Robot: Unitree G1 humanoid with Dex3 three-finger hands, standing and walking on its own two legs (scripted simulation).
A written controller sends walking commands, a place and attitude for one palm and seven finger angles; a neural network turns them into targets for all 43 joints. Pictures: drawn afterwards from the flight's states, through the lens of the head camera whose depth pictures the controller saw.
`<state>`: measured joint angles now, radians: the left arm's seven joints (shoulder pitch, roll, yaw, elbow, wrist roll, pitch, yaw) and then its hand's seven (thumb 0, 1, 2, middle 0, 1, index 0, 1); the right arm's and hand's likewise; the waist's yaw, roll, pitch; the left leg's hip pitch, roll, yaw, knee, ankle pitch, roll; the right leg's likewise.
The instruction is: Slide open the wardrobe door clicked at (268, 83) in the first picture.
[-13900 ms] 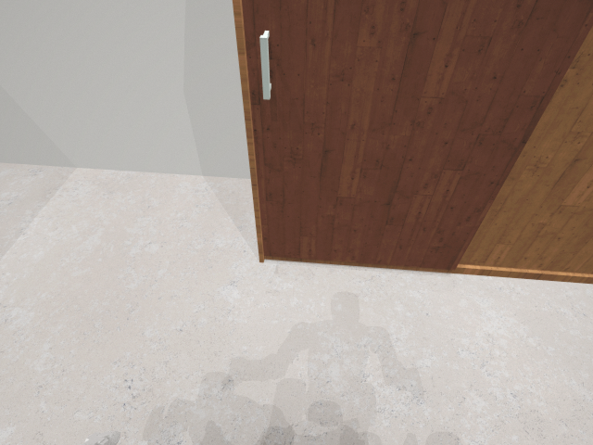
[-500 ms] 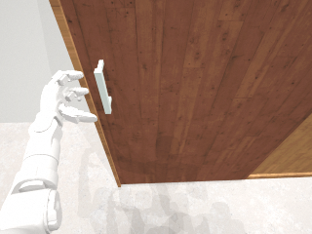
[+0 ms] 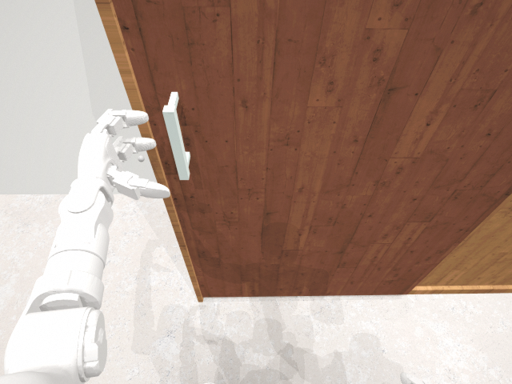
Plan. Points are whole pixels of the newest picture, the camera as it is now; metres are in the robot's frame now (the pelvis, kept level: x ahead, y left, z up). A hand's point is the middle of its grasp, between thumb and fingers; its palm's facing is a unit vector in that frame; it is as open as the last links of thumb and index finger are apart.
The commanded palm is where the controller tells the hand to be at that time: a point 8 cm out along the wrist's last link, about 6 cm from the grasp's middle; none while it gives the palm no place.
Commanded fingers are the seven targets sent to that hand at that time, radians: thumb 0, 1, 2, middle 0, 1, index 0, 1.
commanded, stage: feel for the door with the fingertips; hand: left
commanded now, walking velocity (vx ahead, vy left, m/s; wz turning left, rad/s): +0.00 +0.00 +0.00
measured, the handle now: (179, 138) +0.49 +0.15 +0.12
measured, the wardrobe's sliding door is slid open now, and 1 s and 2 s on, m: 0.00 0.00 0.00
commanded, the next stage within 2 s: slide the fingers in behind the handle in 0.90 s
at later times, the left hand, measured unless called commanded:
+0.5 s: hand (169, 158) +0.44 +0.15 +0.12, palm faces +0.05 -1.00 +0.01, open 14.0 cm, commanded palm +0.41 +0.21 +0.12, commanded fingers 0.00 -0.50 0.30 -0.30 -1.20 -0.30 -1.20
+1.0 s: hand (160, 149) +0.45 +0.17 +0.13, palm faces +0.08 -1.00 +0.00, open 13.7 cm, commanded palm +0.43 +0.21 +0.12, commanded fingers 0.00 -0.50 0.30 -0.30 -1.20 -0.30 -1.20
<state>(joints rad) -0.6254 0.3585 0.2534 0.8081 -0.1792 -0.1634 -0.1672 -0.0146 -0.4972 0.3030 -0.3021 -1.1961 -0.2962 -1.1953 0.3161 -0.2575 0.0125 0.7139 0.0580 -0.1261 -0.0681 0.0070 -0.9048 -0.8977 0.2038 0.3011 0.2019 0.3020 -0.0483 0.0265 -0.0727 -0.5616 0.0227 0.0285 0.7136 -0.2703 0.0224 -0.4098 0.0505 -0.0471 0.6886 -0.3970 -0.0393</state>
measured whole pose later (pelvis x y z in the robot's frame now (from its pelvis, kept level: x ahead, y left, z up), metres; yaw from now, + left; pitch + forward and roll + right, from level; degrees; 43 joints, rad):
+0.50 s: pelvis +0.00 +0.00 +0.00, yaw -1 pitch +7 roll -1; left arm -0.62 0.27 0.22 0.79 -0.15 -0.15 -0.06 -0.01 -0.50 0.30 -0.30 -1.20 -0.30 -1.20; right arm 0.32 -0.24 0.01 0.72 0.04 -0.13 -0.05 0.01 -0.91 -0.90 0.20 0.30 0.20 0.30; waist -0.06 0.02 -0.09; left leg -0.56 0.02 0.04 0.72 -0.28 0.02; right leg -0.42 0.05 -0.03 0.70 -0.40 -0.04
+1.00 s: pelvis +0.00 -0.01 +0.00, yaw +1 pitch +8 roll -1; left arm -0.76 0.32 0.23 0.94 -0.15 -0.20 -0.09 -0.01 -0.50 0.30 -0.34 -1.24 -0.34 -1.23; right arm 0.32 -0.26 0.01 0.75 0.04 -0.13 -0.05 0.01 -0.91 -0.90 0.20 0.30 0.20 0.30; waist -0.06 0.02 -0.07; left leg -0.60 0.02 0.01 0.73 -0.27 0.02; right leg -0.44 0.05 -0.06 0.71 -0.40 -0.05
